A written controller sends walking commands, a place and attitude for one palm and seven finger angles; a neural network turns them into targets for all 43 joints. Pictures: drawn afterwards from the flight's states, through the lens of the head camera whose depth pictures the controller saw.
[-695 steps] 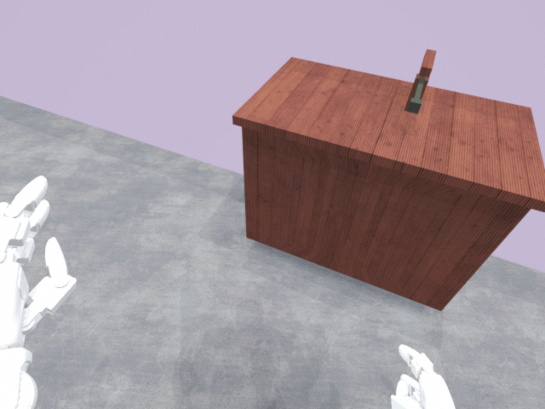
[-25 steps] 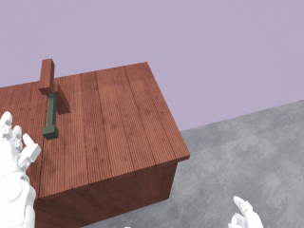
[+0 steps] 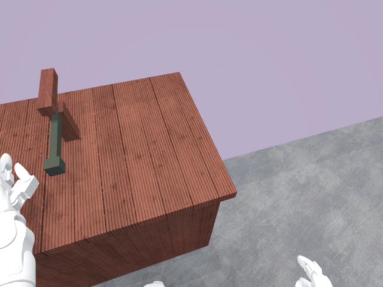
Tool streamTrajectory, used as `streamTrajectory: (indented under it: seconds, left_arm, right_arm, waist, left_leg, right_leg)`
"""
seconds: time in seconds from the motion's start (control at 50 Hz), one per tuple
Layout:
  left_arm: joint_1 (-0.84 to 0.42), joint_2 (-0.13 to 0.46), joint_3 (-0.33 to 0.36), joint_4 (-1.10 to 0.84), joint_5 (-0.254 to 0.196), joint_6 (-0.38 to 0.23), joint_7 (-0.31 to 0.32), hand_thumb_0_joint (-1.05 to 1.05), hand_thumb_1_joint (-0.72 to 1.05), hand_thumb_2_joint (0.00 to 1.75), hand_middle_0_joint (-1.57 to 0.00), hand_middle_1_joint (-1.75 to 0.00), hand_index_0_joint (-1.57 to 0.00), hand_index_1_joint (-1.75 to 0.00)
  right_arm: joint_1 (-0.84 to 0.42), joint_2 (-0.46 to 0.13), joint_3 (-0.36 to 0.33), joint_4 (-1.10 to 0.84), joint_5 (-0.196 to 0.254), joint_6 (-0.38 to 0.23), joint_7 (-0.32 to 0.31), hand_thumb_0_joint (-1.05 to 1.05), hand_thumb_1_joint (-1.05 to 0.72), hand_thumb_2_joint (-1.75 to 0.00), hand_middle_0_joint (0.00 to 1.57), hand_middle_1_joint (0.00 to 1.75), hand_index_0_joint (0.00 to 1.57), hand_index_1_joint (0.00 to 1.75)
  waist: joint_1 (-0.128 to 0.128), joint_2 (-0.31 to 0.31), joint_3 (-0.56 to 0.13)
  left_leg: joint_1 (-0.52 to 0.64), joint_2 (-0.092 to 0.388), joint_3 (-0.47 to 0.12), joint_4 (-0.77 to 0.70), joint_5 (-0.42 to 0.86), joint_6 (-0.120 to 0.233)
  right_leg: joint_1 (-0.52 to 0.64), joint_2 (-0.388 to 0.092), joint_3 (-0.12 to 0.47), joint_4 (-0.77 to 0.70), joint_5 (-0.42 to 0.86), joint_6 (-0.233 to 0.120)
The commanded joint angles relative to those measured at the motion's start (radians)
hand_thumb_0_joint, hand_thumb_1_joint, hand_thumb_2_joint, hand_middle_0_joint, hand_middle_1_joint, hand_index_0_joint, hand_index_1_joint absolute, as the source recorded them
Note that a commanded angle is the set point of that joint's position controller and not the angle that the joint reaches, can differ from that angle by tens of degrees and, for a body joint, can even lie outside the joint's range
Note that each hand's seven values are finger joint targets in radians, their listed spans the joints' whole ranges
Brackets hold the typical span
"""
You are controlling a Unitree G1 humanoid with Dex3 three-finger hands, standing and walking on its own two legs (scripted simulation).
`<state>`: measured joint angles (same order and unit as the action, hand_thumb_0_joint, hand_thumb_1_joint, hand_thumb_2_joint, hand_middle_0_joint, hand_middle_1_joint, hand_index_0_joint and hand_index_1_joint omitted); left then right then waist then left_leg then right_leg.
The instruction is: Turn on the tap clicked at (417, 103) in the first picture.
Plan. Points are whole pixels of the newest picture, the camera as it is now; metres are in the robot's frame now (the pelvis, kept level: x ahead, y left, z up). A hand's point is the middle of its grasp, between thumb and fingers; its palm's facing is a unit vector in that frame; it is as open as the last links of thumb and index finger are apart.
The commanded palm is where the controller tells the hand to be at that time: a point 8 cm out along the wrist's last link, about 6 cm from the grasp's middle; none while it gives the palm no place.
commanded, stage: reach beside the lever's end, fingers flat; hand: left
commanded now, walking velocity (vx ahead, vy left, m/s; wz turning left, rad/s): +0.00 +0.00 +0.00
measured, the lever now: (54, 166) +0.32 +0.30 +0.07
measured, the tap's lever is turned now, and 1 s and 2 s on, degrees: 0 3 32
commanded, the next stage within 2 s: push the lever round in 0.04 s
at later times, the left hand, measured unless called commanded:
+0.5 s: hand (43, 182) +0.29 +0.31 +0.07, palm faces +0.55 -0.83 -0.08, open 7.8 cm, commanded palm +0.24 +0.34 +0.06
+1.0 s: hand (56, 180) +0.29 +0.29 +0.06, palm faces +0.60 -0.79 -0.08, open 7.8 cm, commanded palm +0.25 +0.31 +0.06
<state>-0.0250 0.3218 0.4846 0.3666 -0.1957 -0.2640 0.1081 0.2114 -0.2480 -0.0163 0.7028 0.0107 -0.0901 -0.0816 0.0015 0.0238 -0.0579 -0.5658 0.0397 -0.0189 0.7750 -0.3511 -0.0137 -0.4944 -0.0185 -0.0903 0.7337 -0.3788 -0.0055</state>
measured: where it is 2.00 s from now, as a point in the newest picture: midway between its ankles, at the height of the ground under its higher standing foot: outside the picture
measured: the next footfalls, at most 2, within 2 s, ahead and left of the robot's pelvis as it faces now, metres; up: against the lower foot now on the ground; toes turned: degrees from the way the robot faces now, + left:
none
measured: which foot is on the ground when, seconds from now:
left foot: down 0.00-1.00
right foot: down 0.00-1.00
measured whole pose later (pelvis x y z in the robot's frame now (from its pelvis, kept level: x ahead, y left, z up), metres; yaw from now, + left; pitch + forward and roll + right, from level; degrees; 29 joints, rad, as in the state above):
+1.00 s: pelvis -0.01 +0.00 +0.00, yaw +1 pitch +8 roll -1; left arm -0.04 0.24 0.37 0.33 -0.17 -0.26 0.22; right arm 0.19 -0.24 -0.01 0.70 0.01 -0.07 -0.08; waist 0.00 0.03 -0.06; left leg -0.58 0.04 -0.03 0.79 -0.35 -0.02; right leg -0.50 -0.02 -0.10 0.76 -0.39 -0.01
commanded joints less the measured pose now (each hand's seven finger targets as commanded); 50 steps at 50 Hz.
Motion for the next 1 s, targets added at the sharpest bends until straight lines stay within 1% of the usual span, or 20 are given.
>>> streamTrajectory:
  seconds: [0.0, 0.04, 0.14, 0.18, 0.24, 0.28, 0.34, 0.46, 0.48, 0.52, 0.58, 0.6, 0.68, 0.7, 0.76, 0.78, 0.8, 0.88, 0.9, 0.98]
  left_arm:
    - [-0.134, 0.253, 0.071, -0.193, -0.009, -0.080, -0.014, 0.00, 0.90, 0.90, -0.15, -0.15, -0.15, -0.15]
    - [-0.128, 0.246, 0.073, -0.175, -0.028, -0.070, -0.036, 0.00, 0.90, 0.90, -0.15, -0.15, -0.15, -0.15]
    - [-0.124, 0.238, 0.058, -0.234, -0.027, -0.081, -0.042, 0.00, 0.90, 0.90, -0.15, -0.15, -0.15, -0.15]
    - [-0.174, 0.257, 0.069, -0.246, -0.015, -0.096, -0.027, 0.00, 0.90, 0.90, -0.15, -0.15, -0.15, -0.15]
    - [-0.196, 0.221, 0.035, -0.270, -0.010, -0.123, -0.014, 0.00, 0.90, 0.90, -0.15, -0.15, -0.15, -0.15]
    - [-0.172, 0.242, 0.051, -0.274, 0.003, -0.127, -0.002, 0.00, 0.90, 0.90, -0.15, -0.15, -0.15, -0.15]
    - [-0.179, 0.180, -0.020, -0.303, 0.007, -0.117, -0.001, 0.00, 0.90, 0.90, -0.15, -0.15, -0.15, -0.15]
    - [-0.127, 0.174, -0.005, -0.259, 0.000, -0.050, 0.028, 0.00, 0.90, 0.90, -0.15, -0.15, -0.15, -0.15]
    - [-0.098, 0.186, 0.009, -0.252, 0.010, -0.043, 0.040, 0.00, 0.90, 0.90, -0.15, -0.15, -0.15, -0.15]
    - [-0.156, 0.145, -0.035, -0.278, 0.017, -0.046, 0.057, 0.00, 0.90, 0.90, -0.15, -0.15, -0.15, -0.15]
    - [-0.142, 0.164, -0.019, -0.289, 0.040, -0.065, 0.088, 0.00, 0.90, 0.90, -0.15, -0.15, -0.15, -0.15]
    - [-0.187, 0.129, -0.059, -0.306, 0.043, -0.073, 0.091, 0.00, 0.90, 0.90, -0.15, -0.15, -0.15, -0.15]
    - [-0.177, 0.164, -0.031, -0.298, 0.053, -0.090, 0.098, 0.00, 0.90, 0.90, -0.15, -0.15, -0.15, -0.15]
    - [-0.198, 0.132, -0.064, -0.303, 0.048, -0.089, 0.094, 0.00, 0.90, 0.90, -0.15, -0.15, -0.15, -0.15]
    - [-0.209, 0.137, -0.065, -0.292, 0.043, -0.082, 0.088, 0.00, 0.90, 0.90, -0.15, -0.15, -0.15, -0.15]
    - [-0.202, 0.173, -0.030, -0.271, 0.049, -0.077, 0.094, 0.00, 0.90, 0.90, -0.15, -0.15, -0.15, -0.15]
    - [-0.215, 0.125, -0.073, -0.295, 0.043, -0.077, 0.092, 0.00, 0.90, 0.90, -0.15, -0.15, -0.15, -0.15]
    - [-0.199, 0.159, -0.029, -0.239, 0.037, -0.063, 0.105, 0.00, 0.90, 0.90, -0.15, -0.15, -0.15, -0.15]
    - [-0.241, 0.126, -0.061, -0.253, 0.035, -0.065, 0.106, 0.00, 0.90, 0.90, -0.15, -0.15, -0.15, -0.15]
    - [-0.260, 0.104, -0.082, -0.262, 0.055, -0.077, 0.145, 0.00, 0.90, 0.90, -0.15, -0.15, -0.15, -0.15]
  right_arm:
    - [-0.036, -0.149, -0.048, -0.118, 0.010, -0.034, -0.009, 0.00, -0.90, -0.90, 0.20, 0.30, 0.20, 0.30]
    - [-0.039, -0.156, -0.050, -0.120, 0.014, -0.035, -0.013, 0.00, -0.90, -0.90, 0.20, 0.30, 0.20, 0.30]
    - [-0.042, -0.153, -0.052, -0.125, 0.011, -0.043, -0.016, 0.00, -0.90, -0.90, 0.20, 0.30, 0.20, 0.30]
    - [-0.042, -0.152, -0.051, -0.107, 0.008, -0.042, -0.019, 0.00, -0.90, -0.90, 0.20, 0.30, 0.20, 0.30]
    - [-0.051, -0.146, -0.049, -0.110, 0.003, -0.051, -0.015, 0.00, -0.90, -0.90, 0.20, 0.30, 0.20, 0.30]
    - [-0.051, -0.146, -0.051, -0.103, 0.001, -0.050, -0.016, 0.00, -0.90, -0.90, 0.20, 0.30, 0.20, 0.30]
    - [-0.065, -0.141, -0.046, -0.116, 0.003, -0.057, -0.012, 0.00, -0.90, -0.90, 0.20, 0.30, 0.20, 0.30]
    - [-0.070, -0.141, -0.043, -0.135, 0.009, -0.046, -0.013, 0.00, -0.90, -0.90, 0.20, 0.30, 0.20, 0.30]
    - [-0.073, -0.140, -0.042, -0.133, 0.009, -0.041, -0.013, 0.00, -0.90, -0.90, 0.20, 0.30, 0.20, 0.30]
    - [-0.075, -0.135, -0.037, -0.143, 0.008, -0.042, -0.008, 0.00, -0.90, -0.90, 0.20, 0.30, 0.20, 0.30]
    - [-0.073, -0.133, -0.040, -0.137, 0.001, -0.039, -0.003, 0.00, -0.90, -0.90, 0.20, 0.30, 0.20, 0.30]
    - [-0.075, -0.130, -0.036, -0.142, 0.000, -0.039, 0.000, 0.00, -0.90, -0.90, 0.20, 0.30, 0.20, 0.30]
    - [-0.074, -0.133, -0.041, -0.132, -0.003, -0.036, -0.002, 0.00, -0.90, -0.90, 0.20, 0.30, 0.20, 0.30]
    - [-0.077, -0.129, -0.038, -0.139, -0.001, -0.035, 0.000, 0.00, -0.90, -0.90, 0.20, 0.30, 0.20, 0.30]
    - [-0.081, -0.131, -0.037, -0.136, 0.001, -0.035, -0.004, 0.00, -0.90, -0.90, 0.20, 0.30, 0.20, 0.30]
    - [-0.078, -0.133, -0.039, -0.126, 0.003, -0.030, -0.007, 0.00, -0.90, -0.90, 0.20, 0.30, 0.20, 0.30]
    - [-0.080, -0.128, -0.037, -0.137, 0.001, -0.030, -0.005, 0.00, -0.90, -0.90, 0.20, 0.30, 0.20, 0.30]
    - [-0.076, -0.133, -0.037, -0.123, 0.003, -0.025, -0.009, 0.00, -0.90, -0.90, 0.20, 0.30, 0.20, 0.30]
    - [-0.078, -0.131, -0.034, -0.130, 0.002, -0.024, -0.008, 0.00, -0.90, -0.90, 0.20, 0.30, 0.20, 0.30]
    - [-0.080, -0.130, -0.039, -0.123, -0.002, -0.029, -0.006, 0.00, -0.90, -0.90, 0.20, 0.30, 0.20, 0.30]
  waist:
    - [0.008, 0.036, -0.224]
    - [0.010, 0.003, -0.214]
    - [0.014, 0.050, -0.237]
    - [0.000, 0.048, -0.229]
    - [-0.005, 0.058, -0.246]
    - [0.003, 0.082, -0.260]
    - [0.001, 0.110, -0.263]
    - [0.017, 0.021, -0.232]
    - [0.026, 0.046, -0.212]
    - [0.012, 0.033, -0.215]
    - [0.016, 0.054, -0.210]
    - [-0.002, 0.037, -0.216]
    - [0.010, 0.063, -0.239]
    - [-0.003, 0.046, -0.242]
    - [-0.004, 0.040, -0.244]
    - [0.003, 0.053, -0.232]
    - [-0.004, 0.041, -0.244]
    - [-0.003, 0.011, -0.211]
    - [-0.012, -0.002, -0.215]
    - [-0.010, 0.031, -0.224]
  left_leg:
    - [0.139, -0.039, -0.012, -0.096, 0.253, 0.035]
    - [0.127, -0.040, -0.010, -0.099, 0.235, 0.038]
    - [0.157, -0.042, -0.015, -0.096, 0.254, 0.036]
    - [0.161, -0.037, -0.021, -0.086, 0.244, 0.035]
    - [0.163, -0.039, -0.029, -0.085, 0.225, 0.031]
    - [0.175, -0.037, -0.029, -0.081, 0.241, 0.030]
    - [0.189, -0.033, -0.036, -0.092, 0.234, 0.022]
    - [0.146, -0.037, -0.033, -0.112, 0.207, 0.023]
    - [0.145, -0.037, -0.032, -0.115, 0.205, 0.022]
    - [0.146, -0.036, -0.034, -0.113, 0.199, 0.021]
    - [0.148, -0.034, -0.034, -0.107, 0.197, 0.021]
    - [0.152, -0.035, -0.036, -0.104, 0.193, 0.023]
    - [0.145, -0.037, -0.027, -0.096, 0.181, 0.023]
    - [0.149, -0.039, -0.025, -0.095, 0.177, 0.026]
    - [0.140, -0.040, -0.017, -0.092, 0.167, 0.028]
    - [0.139, -0.039, -0.020, -0.096, 0.165, 0.027]
    - [0.145, -0.042, -0.018, -0.096, 0.170, 0.029]
    - [0.119, -0.043, -0.013, -0.093, 0.150, 0.034]
    - [0.114, -0.045, -0.014, -0.092, 0.147, 0.035]
    - [0.135, -0.044, -0.015, -0.086, 0.145, 0.034]
  right_leg:
    - [0.098, 0.030, 0.031, -0.084, 0.269, -0.012]
    - [0.097, 0.030, 0.033, -0.092, 0.262, -0.010]
    - [0.089, 0.029, 0.032, -0.084, 0.257, -0.013]
    - [0.063, 0.031, 0.032, -0.079, 0.240, -0.011]
    - [0.055, 0.030, 0.029, -0.070, 0.214, -0.013]
    - [0.059, 0.031, 0.031, -0.065, 0.219, -0.016]
    - [0.049, 0.028, 0.025, -0.063, 0.199, -0.019]
    - [0.082, 0.028, 0.020, -0.082, 0.199, -0.015]
    - [0.080, 0.027, 0.021, -0.086, 0.191, -0.016]
    - [0.065, 0.027, 0.018, -0.079, 0.184, -0.015]
    - [0.060, 0.030, 0.022, -0.078, 0.177, -0.017]
    - [0.052, 0.029, 0.020, -0.073, 0.180, -0.015]
    - [0.064, 0.029, 0.031, -0.072, 0.175, -0.018]
    - [0.062, 0.027, 0.031, -0.073, 0.180, -0.016]
    - [0.069, 0.026, 0.034, -0.078, 0.183, -0.014]
    - [0.071, 0.027, 0.036, -0.082, 0.176, -0.017]
    - [0.076, 0.025, 0.034, -0.081, 0.187, -0.013]
    - [0.077, 0.025, 0.040, -0.098, 0.181, -0.010]
    - [0.074, 0.022, 0.040, -0.094, 0.182, -0.008]
    - [0.063, 0.023, 0.042, -0.095, 0.171, -0.010]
